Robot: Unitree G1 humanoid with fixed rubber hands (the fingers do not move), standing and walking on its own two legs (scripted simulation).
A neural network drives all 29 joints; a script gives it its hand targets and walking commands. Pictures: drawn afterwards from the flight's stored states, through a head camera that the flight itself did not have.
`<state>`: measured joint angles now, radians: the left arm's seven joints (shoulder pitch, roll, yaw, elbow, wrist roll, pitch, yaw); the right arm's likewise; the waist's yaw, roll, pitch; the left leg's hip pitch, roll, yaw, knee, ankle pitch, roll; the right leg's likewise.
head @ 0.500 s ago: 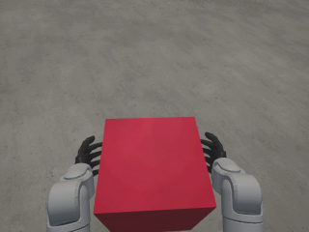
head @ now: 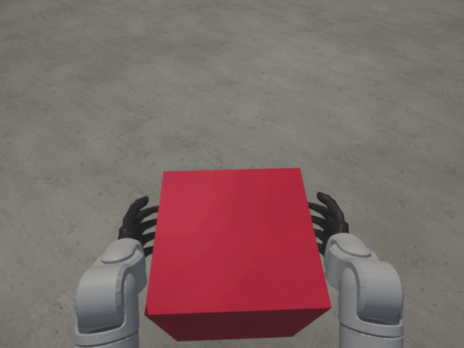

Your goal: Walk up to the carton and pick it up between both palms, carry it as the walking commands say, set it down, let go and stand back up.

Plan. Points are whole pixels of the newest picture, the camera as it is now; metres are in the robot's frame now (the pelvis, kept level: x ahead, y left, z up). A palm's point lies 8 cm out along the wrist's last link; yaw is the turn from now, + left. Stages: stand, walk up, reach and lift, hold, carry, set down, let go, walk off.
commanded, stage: carry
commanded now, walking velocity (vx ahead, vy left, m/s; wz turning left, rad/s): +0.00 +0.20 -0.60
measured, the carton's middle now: (233, 261) +0.27 -0.01 +0.01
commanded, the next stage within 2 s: none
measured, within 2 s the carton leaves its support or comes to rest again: neither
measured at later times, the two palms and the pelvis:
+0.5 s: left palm (128, 257) +0.27 +0.15 +0.06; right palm (330, 325) +0.16 -0.13 +0.05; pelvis -0.03 +0.10 -0.01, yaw -19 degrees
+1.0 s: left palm (77, 251) +0.28 +0.23 +0.07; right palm out of the picture +0.13 -0.03 +0.08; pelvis -0.02 +0.23 +0.00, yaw -32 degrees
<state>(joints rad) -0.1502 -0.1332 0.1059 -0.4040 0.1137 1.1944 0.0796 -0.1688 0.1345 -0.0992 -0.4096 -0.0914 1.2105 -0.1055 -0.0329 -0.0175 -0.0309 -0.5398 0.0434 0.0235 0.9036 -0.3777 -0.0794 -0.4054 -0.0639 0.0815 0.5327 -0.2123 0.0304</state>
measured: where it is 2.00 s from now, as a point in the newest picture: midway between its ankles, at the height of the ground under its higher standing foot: outside the picture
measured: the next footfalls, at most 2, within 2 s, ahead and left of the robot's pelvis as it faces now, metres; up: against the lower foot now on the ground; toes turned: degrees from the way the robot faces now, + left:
left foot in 0.10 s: +0.04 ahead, +0.18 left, +0.00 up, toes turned +1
right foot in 0.40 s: -0.01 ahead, +0.00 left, +0.00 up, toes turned -24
